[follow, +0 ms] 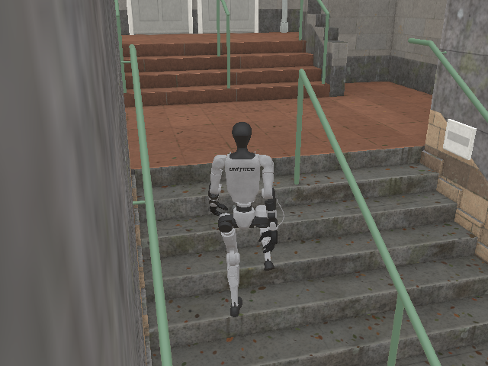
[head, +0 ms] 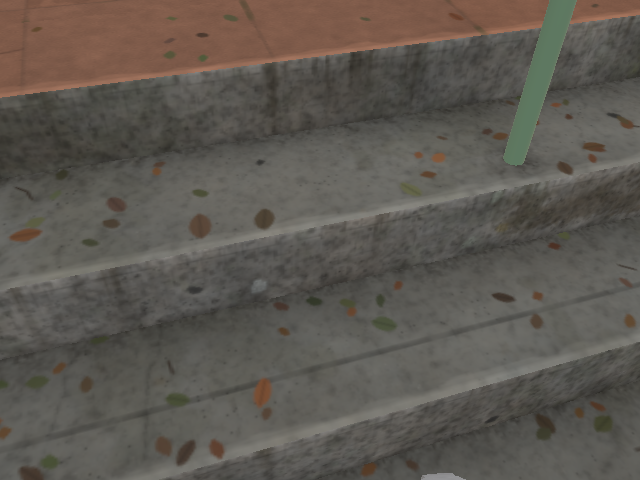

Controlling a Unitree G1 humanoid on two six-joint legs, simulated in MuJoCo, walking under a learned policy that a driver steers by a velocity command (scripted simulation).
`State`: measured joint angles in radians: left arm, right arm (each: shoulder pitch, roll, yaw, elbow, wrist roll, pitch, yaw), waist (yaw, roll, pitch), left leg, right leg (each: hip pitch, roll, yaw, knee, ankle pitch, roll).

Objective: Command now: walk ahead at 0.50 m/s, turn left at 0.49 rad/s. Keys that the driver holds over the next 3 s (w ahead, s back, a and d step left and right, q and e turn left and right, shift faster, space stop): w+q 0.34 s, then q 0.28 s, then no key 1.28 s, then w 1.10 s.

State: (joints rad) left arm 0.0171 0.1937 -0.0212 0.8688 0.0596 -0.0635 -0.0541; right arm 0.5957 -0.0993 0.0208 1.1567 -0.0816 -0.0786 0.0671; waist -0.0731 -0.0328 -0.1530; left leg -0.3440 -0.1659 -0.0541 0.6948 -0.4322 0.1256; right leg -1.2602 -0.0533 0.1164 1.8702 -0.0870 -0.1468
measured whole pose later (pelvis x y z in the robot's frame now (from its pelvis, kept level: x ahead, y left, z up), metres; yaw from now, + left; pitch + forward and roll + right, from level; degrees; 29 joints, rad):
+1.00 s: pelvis +0.48 +0.08 +0.30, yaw +28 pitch +8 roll +2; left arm 0.23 0.22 0.06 1.02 0.03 -0.10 -0.06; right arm 0.17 -0.21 -0.02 1.00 -0.04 -0.03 0.04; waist -0.04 -0.03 -0.11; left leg -0.71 -0.07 0.10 0.87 -0.29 0.09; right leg -0.71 -0.01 0.21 1.61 -0.08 -0.06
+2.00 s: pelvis +0.56 +0.08 +0.36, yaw +28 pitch -1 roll +0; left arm 0.40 0.12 0.01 1.07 0.00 -0.02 0.05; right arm 0.38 -0.13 0.01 1.02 -0.01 -0.01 -0.05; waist 0.01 0.01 -0.02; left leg -0.22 0.01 0.02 0.47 -0.25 0.02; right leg -0.19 -0.01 -0.03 0.46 -0.27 -0.02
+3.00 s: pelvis +0.96 +0.28 +0.52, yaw +29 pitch +7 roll +1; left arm 0.59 0.04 -0.07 1.22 0.11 -0.09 -0.09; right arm -0.08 -0.11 0.08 0.82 -0.04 0.02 0.07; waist 0.06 -0.03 -0.12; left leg -1.45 0.10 0.06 1.72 -0.16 0.25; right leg -0.06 0.00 -0.07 0.31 -0.38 -0.04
